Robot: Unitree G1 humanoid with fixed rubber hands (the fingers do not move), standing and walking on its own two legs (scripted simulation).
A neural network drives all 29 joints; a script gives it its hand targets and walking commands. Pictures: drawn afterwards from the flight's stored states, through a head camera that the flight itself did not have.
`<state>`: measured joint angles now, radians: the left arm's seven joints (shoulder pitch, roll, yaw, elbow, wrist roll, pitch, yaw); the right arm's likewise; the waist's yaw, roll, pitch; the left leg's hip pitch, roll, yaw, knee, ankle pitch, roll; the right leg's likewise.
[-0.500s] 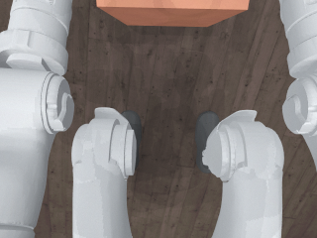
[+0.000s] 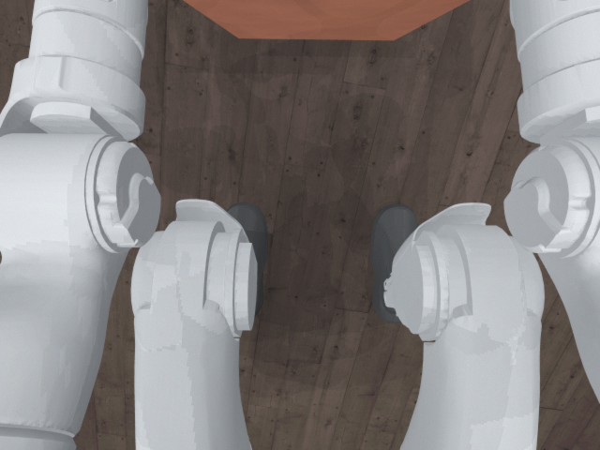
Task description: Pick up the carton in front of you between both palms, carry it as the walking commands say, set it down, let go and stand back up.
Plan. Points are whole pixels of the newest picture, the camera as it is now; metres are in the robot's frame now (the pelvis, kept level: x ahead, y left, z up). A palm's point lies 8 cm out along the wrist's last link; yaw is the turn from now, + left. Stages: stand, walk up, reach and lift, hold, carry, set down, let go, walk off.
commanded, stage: reach and lift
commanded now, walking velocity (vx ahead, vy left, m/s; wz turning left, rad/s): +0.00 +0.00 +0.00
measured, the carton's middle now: out of the picture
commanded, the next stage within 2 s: none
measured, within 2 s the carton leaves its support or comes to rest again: leaves its support in 0.16 s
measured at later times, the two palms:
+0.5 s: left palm out of the picture +0.52 +0.16 +0.01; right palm out of the picture +0.53 -0.14 +0.02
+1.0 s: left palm out of the picture +0.48 +0.16 +0.15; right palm out of the picture +0.49 -0.14 +0.15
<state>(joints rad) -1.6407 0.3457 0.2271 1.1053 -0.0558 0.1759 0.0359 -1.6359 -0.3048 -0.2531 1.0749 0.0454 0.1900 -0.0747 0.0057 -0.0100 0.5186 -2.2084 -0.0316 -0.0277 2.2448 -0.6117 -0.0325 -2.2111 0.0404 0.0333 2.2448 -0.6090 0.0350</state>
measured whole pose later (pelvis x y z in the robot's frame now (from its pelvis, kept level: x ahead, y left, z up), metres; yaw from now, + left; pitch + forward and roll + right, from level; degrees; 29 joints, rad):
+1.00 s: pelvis +0.01 +0.00 +0.19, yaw +1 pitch +41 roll +0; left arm -0.95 -0.03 0.47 0.60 0.24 0.42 0.00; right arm -0.96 0.05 -0.48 0.58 -0.24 0.43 -0.04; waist 0.01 -0.02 -0.20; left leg -1.81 -0.04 -0.05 1.57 -0.47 -0.03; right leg -1.81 0.05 0.05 1.57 -0.48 0.03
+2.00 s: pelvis +0.09 +0.00 +0.41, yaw +1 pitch -1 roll +0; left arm -0.31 -0.16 0.29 0.38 0.29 0.58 -0.03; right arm -0.31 0.16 -0.31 0.39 -0.28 0.57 0.01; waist 0.00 0.00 -0.05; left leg -0.23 -0.01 -0.06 0.47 -0.22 -0.01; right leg -0.23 0.01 0.06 0.47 -0.22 0.01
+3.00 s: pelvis +0.09 +0.00 +0.42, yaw +1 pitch -7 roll +0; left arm -0.28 -0.16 0.24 0.26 0.28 0.70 -0.03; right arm -0.28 0.16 -0.25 0.25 -0.28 0.70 0.02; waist 0.00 0.00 0.04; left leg -0.05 -0.01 -0.06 0.37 -0.19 -0.01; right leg -0.05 0.01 0.07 0.37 -0.19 0.01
